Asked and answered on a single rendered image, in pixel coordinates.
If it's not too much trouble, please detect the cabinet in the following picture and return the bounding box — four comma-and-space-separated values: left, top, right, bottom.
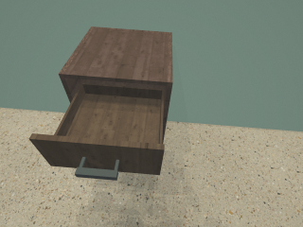
59, 26, 173, 144

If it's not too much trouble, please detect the drawer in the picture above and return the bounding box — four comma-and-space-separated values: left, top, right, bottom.
29, 82, 165, 175

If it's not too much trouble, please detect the handle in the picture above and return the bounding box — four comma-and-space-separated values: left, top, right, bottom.
75, 156, 120, 181

